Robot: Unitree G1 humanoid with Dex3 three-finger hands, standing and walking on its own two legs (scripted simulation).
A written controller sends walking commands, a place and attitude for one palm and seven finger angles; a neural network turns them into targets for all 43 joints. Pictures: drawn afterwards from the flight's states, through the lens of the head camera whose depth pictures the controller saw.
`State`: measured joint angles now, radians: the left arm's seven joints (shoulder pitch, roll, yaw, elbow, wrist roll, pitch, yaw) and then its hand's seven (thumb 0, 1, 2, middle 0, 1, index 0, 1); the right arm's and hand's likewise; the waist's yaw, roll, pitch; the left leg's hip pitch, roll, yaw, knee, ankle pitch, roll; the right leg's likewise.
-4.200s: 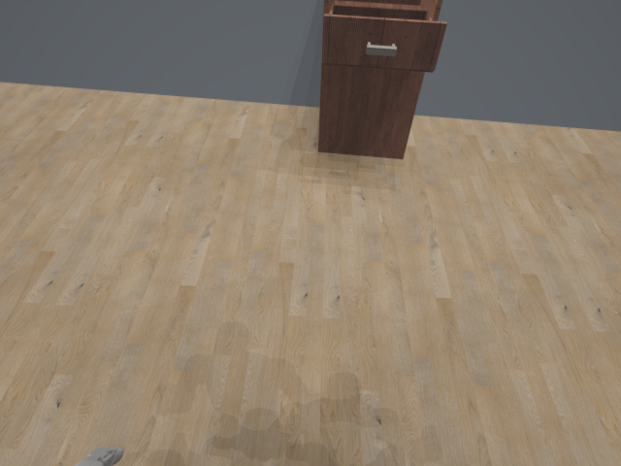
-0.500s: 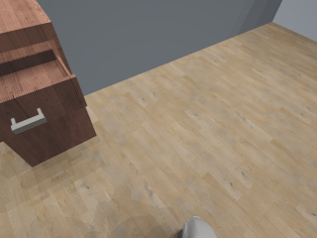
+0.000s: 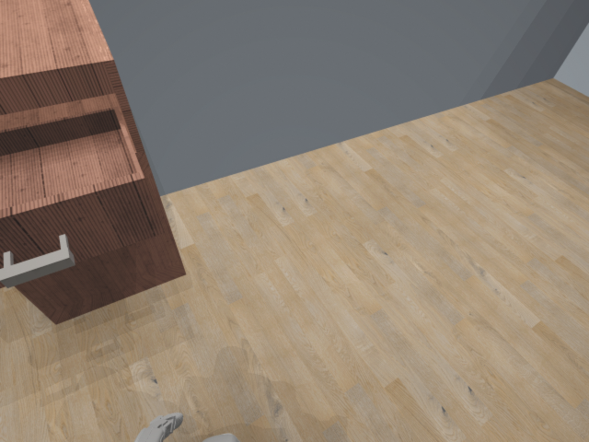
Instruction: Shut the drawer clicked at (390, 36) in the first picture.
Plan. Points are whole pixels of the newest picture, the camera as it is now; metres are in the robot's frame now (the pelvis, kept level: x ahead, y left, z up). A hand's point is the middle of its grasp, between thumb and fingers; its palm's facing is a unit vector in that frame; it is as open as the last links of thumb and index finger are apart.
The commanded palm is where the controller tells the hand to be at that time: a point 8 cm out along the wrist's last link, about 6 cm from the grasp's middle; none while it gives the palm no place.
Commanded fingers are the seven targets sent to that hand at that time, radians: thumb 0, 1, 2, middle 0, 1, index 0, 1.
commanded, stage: turn to face it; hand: left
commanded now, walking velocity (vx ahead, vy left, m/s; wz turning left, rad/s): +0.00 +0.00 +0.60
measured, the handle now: (37, 257) +0.40 +0.46 -0.06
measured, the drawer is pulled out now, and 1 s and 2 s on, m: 0.30 0.30 0.30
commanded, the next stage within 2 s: take the last steps up to it in 0.68 s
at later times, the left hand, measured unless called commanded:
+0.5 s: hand out of the picture +0.07 +0.21 -0.14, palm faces +0.28 -0.91 -0.31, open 7.4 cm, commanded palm none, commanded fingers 0.00 0.90 0.90 -0.20 -0.30 -0.20 -0.30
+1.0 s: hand out of the picture -0.11 +0.15 -0.17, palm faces +0.50 -0.83 -0.23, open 7.3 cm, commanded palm none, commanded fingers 0.00 0.90 0.90 -0.20 -0.30 -0.20 -0.30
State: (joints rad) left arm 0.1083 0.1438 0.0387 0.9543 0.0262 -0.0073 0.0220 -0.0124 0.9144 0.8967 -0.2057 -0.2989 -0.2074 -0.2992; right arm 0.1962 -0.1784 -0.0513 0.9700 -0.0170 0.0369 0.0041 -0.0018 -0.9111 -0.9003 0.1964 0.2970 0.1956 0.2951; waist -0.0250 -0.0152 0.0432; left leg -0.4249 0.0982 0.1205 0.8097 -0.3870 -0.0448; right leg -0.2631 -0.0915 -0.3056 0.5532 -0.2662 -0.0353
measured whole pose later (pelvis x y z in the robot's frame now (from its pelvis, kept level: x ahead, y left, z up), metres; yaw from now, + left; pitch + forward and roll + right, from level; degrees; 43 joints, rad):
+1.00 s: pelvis -0.01 -0.03 +0.00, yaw +26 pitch -1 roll +0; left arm 0.33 0.24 0.06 1.03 0.02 0.03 0.01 0.00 0.91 0.90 -0.20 -0.30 -0.21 -0.30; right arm 0.17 -0.20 -0.03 0.97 -0.02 0.02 0.01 0.00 -0.91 -0.90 0.20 0.30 0.20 0.30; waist 0.05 -0.04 0.04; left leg -0.18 0.01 0.07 0.53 -0.32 0.03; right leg -0.31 -0.12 -0.15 0.69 -0.41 0.03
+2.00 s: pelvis +0.19 +0.12 +0.01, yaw +27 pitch -1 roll +0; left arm 0.33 0.17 0.04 1.12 0.02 0.00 0.01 0.00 0.91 0.90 -0.20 -0.30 -0.20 -0.30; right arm 0.22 -0.15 -0.03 1.03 -0.02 -0.05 -0.03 -0.01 -0.94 -0.90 0.20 0.30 0.20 0.30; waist 0.02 -0.04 0.04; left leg -0.23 0.04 0.16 0.46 -0.21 0.04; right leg -0.41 -0.07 -0.09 1.01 -0.41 0.01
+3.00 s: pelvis +0.19 +0.11 +0.01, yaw +27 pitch +0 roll +1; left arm 0.31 0.17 -0.02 1.09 0.02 0.00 0.03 0.00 0.90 0.90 -0.20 -0.30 -0.20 -0.30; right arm 0.27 -0.17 -0.02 1.06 -0.02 0.01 -0.02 0.00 -0.91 -0.90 0.20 0.30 0.20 0.30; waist 0.00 0.01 0.03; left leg -0.19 0.01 0.05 0.48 -0.29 0.00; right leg -0.30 -0.04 -0.03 0.51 -0.22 0.00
